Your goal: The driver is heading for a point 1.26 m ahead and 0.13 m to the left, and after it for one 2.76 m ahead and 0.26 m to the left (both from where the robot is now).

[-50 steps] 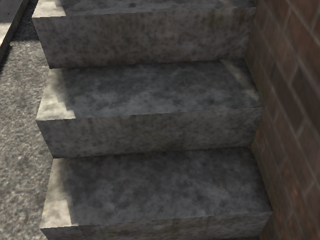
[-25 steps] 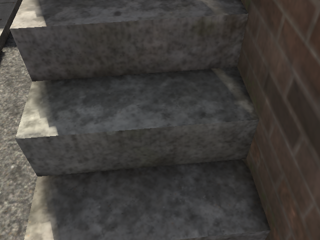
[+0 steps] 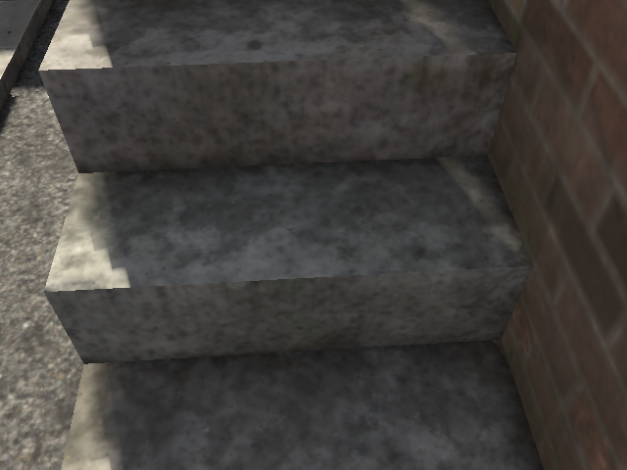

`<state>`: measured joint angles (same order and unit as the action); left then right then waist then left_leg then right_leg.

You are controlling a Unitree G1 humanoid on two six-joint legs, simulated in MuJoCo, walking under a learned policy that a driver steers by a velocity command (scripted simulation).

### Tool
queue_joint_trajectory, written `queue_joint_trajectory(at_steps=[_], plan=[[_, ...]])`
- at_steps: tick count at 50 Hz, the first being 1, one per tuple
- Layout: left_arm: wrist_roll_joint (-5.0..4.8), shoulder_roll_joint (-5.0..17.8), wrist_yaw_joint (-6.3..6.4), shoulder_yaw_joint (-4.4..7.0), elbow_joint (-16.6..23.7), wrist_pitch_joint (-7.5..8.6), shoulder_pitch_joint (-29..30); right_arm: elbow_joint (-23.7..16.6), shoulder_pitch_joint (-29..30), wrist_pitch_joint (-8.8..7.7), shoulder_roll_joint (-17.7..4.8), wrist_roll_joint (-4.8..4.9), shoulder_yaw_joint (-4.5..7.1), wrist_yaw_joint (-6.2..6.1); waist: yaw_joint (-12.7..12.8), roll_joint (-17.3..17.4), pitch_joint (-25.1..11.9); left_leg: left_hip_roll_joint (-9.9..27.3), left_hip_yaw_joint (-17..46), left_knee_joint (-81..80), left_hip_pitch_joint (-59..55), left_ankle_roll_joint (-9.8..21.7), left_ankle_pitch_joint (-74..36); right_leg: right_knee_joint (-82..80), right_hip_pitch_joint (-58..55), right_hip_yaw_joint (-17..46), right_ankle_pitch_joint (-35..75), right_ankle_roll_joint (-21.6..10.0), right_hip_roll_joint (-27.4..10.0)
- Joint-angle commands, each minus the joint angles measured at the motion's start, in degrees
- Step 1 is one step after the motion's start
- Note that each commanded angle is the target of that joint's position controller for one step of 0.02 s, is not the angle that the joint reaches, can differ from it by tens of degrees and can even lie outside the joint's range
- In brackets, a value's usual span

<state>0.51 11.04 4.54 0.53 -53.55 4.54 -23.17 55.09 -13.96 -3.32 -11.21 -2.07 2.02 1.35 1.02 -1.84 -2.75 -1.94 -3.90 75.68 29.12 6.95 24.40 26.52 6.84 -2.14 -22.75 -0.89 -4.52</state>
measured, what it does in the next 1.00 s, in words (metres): climbs: left foot 0.20 m higher, then right foot 0.19 m higher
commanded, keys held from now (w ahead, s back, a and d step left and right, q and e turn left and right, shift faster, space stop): w+shift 1.00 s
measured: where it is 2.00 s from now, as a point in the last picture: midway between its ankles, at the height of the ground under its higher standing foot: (295, 31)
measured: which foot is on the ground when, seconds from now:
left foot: up 0.00-0.20, down 0.22-0.84, up 0.86-1.00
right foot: down 0.00-0.24, up 0.26-0.78, down 0.80-1.00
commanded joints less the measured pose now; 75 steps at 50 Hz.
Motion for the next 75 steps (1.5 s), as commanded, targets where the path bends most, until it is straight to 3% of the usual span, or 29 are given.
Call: queue_joint_trajectory(at_steps=[1, 6, 8, 10, 11, 12, 13, 14, 16, 18, 22, 27, 30, 35, 37, 39, 41, 42, 43, 44, 46, 53, 59, 63, 68, 70, 71, 72, 75], plan=[[1.80, 8.66, 0.85, 3.10, -2.14, 1.26, -9.93, -15.13, 17.11, -0.54, 0.61, -0.76, -0.46, -0.61, 3.27, -9.46, 8.34, 2.16, 7.76, 42.09, 41.55, 1.50, 6.30, -13.67, -14.83, 18.15, 10.41, -17.28, -17.09], [1.48, 7.73, -0.27, 2.64, -3.00, 3.66, -2.19, -31.71, 25.72, -0.56, 2.58, 0.15, -3.63, 0.09, -2.04, -3.27, 13.48, 5.10, 10.47, 36.95, 50.77, 3.60, 16.90, -27.22, 0.22, 5.78, 3.20, -9.80, -15.42], [-3.54, 10.47, 0.62, 2.55, 3.24, 3.25, 12.05, -29.23, 12.73, 0.97, 3.01, 0.62, -5.58, 2.75, -8.89, 0.72, 6.96, 3.99, 1.51, 3.54, 2.97, 4.96, 7.28, -37.69, 27.52, -9.42, 32.44, -8.74, -9.60], [-5.31, 19.52, -1.11, 3.91, 6.51, 4.88, 9.66, -20.46, -12.56, 3.27, -2.87, 0.81, -1.26, 1.34, -17.04, -1.57, -11.28, -5.39, -4.84, 10.68, -20.91, 5.03, 7.83, -7.81, 18.21, -8.03, 110.01, -11.89, -15.10], [-6.15, 18.63, -2.11, 4.74, 8.71, 4.63, 8.93, -19.79, -12.95, 3.21, -6.71, -0.69, 0.52, 0.90, -16.52, 3.76, -17.17, -7.37, 1.21, -7.91, -21.27, 6.50, 9.30, 11.73, 13.09, -3.61, 106.84, -11.48, -12.25], [-4.40, 13.49, -4.08, 4.18, 11.16, 4.26, 8.13, -17.92, -14.29, 2.72, -13.66, -1.23, 2.78, -0.15, -13.06, 21.29, -22.09, 3.01, 26.59, -31.30, -25.57, 9.27, 26.28, 35.84, 22.25, -0.30, 69.90, -8.93, -3.22], [-0.24, 10.76, -6.39, 4.60, 11.84, 3.49, 13.60, -14.05, -20.76, 3.39, -16.71, 1.12, 4.83, -1.27, -15.11, 24.62, -23.76, 8.96, 52.74, -54.35, -21.70, 5.68, 41.04, 56.70, 29.67, 9.69, 23.33, -8.18, 9.74], [3.59, 1.31, -5.58, 3.14, 13.62, 2.37, 10.86, -14.22, -12.78, 2.64, -14.40, 2.68, 3.77, -1.13, -7.76, 17.64, -19.05, 11.58, 59.19, -57.35, -15.99, 0.13, 43.71, 77.95, 35.70, 23.49, 20.59, -7.83, 11.51], [5.68, -6.00, -3.38, 0.22, 18.36, 0.53, 13.76, -11.21, -0.95, 0.64, -6.91, 2.75, 1.89, -1.04, -0.65, 13.27, -2.25, 10.11, 46.27, -49.32, -2.34, -5.83, 33.46, 88.39, 47.45, 19.77, 22.15, -8.54, 9.47], [4.66, -6.44, -2.28, -0.46, 18.52, -0.18, 8.41, -6.42, -2.03, -1.63, 0.46, 1.52, 0.33, -0.33, 4.22, 6.82, 3.54, 8.71, 34.56, -46.71, 3.01, -7.04, 22.50, 93.45, 49.14, 17.51, 23.96, -6.90, 9.36], [2.10, -4.58, -1.19, -0.44, 18.50, -1.89, 12.85, -2.96, -5.76, -5.17, -1.34, 1.85, 1.24, 0.47, 3.24, 1.67, 8.82, 10.13, 26.07, -51.41, 4.78, -6.56, 10.20, 89.55, 54.35, 13.85, 29.42, -3.77, 10.99], [-0.30, -7.56, 0.20, -0.46, 20.10, -2.31, 20.73, 1.96, -14.69, -6.65, -4.10, 0.84, 1.77, 0.86, -1.39, 6.81, 11.27, 14.55, 26.65, -55.34, -8.50, -3.84, 6.25, 114.67, 75.03, 11.16, 22.73, -3.64, 13.66], [-0.57, -5.47, -0.01, -0.63, 20.56, -2.97, 23.45, 2.52, -14.94, -7.22, -4.79, 3.20, 1.19, -0.13, -1.22, 8.10, 11.48, 13.02, 20.64, -60.97, -8.14, -2.93, 5.24, 101.73, 73.24, 5.90, 21.41, -3.45, 10.76], [-0.31, -4.29, -1.06, -1.26, 24.65, -4.52, 31.55, 5.17, -21.62, -5.61, -6.65, 1.07, 2.89, -2.36, -5.63, 13.67, 7.81, 15.37, 18.92, -69.96, -26.65, 3.21, -4.78, 90.03, 73.22, -2.67, 11.41, -5.47, 2.43], [-1.43, -4.70, -0.90, -3.22, 27.16, -4.38, 35.42, 4.58, -20.27, -5.09, -7.01, 3.31, 3.27, -3.27, -4.90, 13.30, 8.38, 16.76, 13.65, -79.33, -27.88, 4.62, -20.59, 62.06, 62.75, -4.69, -2.96, -8.24, -1.97], [-4.54, 0.04, -0.65, -1.39, 21.34, -4.39, 23.53, 2.32, -17.75, -5.12, -6.84, 3.51, 2.11, -3.10, 0.44, 8.95, -3.19, 13.84, 5.11, -68.76, -21.02, 6.78, -79.24, 45.09, 29.16, -15.85, -17.36, -8.05, 7.72], [-1.46, 7.01, -1.04, 1.04, 14.20, -1.84, -1.56, 1.83, -14.98, -6.99, -14.78, 5.22, 3.71, -0.62, 10.45, 12.13, -21.04, 16.03, 3.45, -32.82, -24.90, 4.59, -101.72, 30.39, 9.04, 6.55, -19.31, -9.01, 5.82], [0.33, 16.74, 1.21, 4.33, 9.81, -2.67, -9.83, -1.97, -15.26, -8.21, -9.38, 7.32, 3.22, 2.90, 11.79, -15.57, -27.66, 5.21, 7.37, -10.86, -8.53, 2.21, -81.47, 1.26, -1.97, 44.14, -49.70, -12.95, -5.87], [-0.76, 17.79, 2.05, 5.18, 5.73, -3.59, -6.40, -4.92, -7.61, -8.94, -4.88, 0.91, 3.08, 3.90, 9.58, -22.35, -21.41, -6.09, 13.17, 11.38, 5.39, 1.49, -31.09, -19.94, 0.43, 65.74, -56.86, -11.80, -8.54], [-0.94, 13.18, 1.13, 4.28, 5.91, -2.90, 4.42, -9.93, -0.80, -8.28, 0.42, -3.23, 2.07, 4.28, 4.68, -9.60, -10.91, -5.67, 18.60, 31.19, 16.09, 1.69, -31.05, -13.53, 8.42, 62.26, -50.23, -8.06, -9.45], [0.09, 2.64, 0.23, 1.72, 0.59, -0.65, 8.91, -13.44, 3.20, -6.23, 5.35, -4.02, -0.33, 3.87, -2.00, 6.57, 2.10, -3.93, 13.22, 42.28, 22.30, 3.18, -33.99, -1.31, 21.90, 43.12, -31.45, -10.33, -9.33], [-0.62, 2.88, 1.55, -0.29, -3.81, 3.45, 1.19, -17.78, 5.19, 0.69, 5.73, 1.11, -2.96, 1.06, -3.86, 2.17, 8.79, -0.91, 10.20, 45.83, 43.10, 0.99, -19.94, -7.05, 11.65, 14.77, 1.79, -8.53, -6.04], [-1.89, 2.87, 0.95, -0.65, -2.47, 4.11, -4.03, -28.82, 27.23, 2.52, 7.25, 0.79, -5.55, 0.59, -1.17, 5.31, 16.19, 5.24, -0.55, 38.25, 54.77, -0.64, -11.75, -21.71, 15.56, 9.42, 0.03, -4.50, -5.15], [-1.99, 4.51, 3.97, 1.35, -5.10, 3.47, -18.03, -27.15, 23.00, 4.78, 10.02, -1.39, -4.88, 1.63, 3.43, -7.97, -1.72, 5.90, -5.59, 34.15, 47.61, 3.42, -5.32, -20.95, -19.13, 4.46, 49.20, -8.79, -8.44], [-4.76, 9.53, 1.69, 1.84, 3.73, 4.99, -6.82, -21.87, 13.56, 4.38, 1.48, 0.57, -3.43, 1.99, -8.63, -4.40, -17.98, -6.80, -9.29, -0.40, -5.67, 5.75, -0.06, 6.35, -4.67, -1.86, 141.13, -9.02, -11.24], [-2.95, 10.12, -1.46, 3.34, 8.04, 7.37, 1.31, -17.00, -0.32, 2.87, -3.93, -1.03, -0.08, 0.44, -13.23, -14.17, -17.73, -3.31, 4.83, -29.18, -21.75, 6.16, 2.03, 33.54, 1.80, 4.72, 104.90, -10.98, -9.28], [-3.08, 3.21, -2.36, 3.07, 12.35, 7.27, 5.97, -12.50, -6.70, 2.21, -10.76, -2.02, 2.71, -0.68, -13.76, 9.01, -14.99, 16.37, 40.89, -44.28, -32.48, 15.66, -10.17, 64.76, 34.48, 1.41, 29.96, -6.90, 6.68], [0.66, 1.78, -2.53, 2.36, 14.97, 7.60, 13.45, -11.32, -11.53, 0.64, -10.56, -3.12, 3.92, -0.97, -16.10, -1.87, -15.81, 19.19, 53.97, -50.54, -31.92, 18.97, -22.37, 94.19, 43.23, 17.75, 19.16, -8.61, 11.46], [0.01, -9.18, -0.29, -0.76, 22.72, 4.66, 20.62, -0.83, -7.76, -1.41, -2.70, -2.30, 2.58, -0.79, -3.86, -2.02, 5.85, 18.67, 30.63, -53.72, -16.52, 9.05, -6.80, 116.96, 65.48, 19.19, 9.83, -11.79, 7.64]])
